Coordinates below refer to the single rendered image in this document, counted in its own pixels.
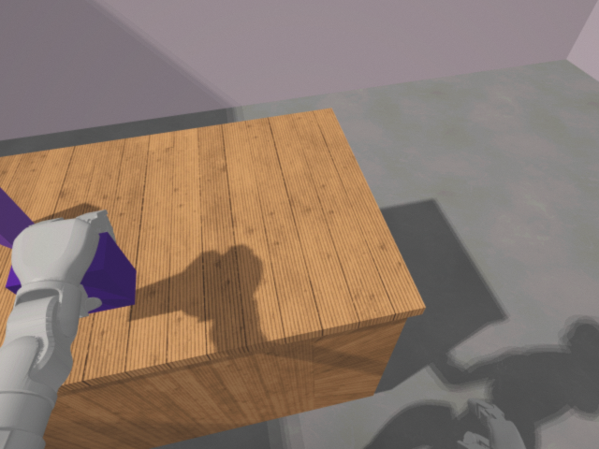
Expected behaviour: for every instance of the right robot hand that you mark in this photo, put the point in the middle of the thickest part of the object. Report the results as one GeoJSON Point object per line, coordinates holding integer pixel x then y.
{"type": "Point", "coordinates": [502, 434]}

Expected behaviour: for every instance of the sponge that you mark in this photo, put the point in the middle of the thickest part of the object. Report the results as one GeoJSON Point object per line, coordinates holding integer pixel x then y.
{"type": "Point", "coordinates": [110, 277]}

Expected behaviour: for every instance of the table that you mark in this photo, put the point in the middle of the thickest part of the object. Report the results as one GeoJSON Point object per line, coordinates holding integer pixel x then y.
{"type": "Point", "coordinates": [268, 282]}

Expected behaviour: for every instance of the robot left forearm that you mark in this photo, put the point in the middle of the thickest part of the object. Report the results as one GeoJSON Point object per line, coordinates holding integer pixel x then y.
{"type": "Point", "coordinates": [35, 359]}

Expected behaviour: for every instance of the left robot hand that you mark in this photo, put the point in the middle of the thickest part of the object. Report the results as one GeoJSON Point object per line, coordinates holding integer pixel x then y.
{"type": "Point", "coordinates": [61, 250]}

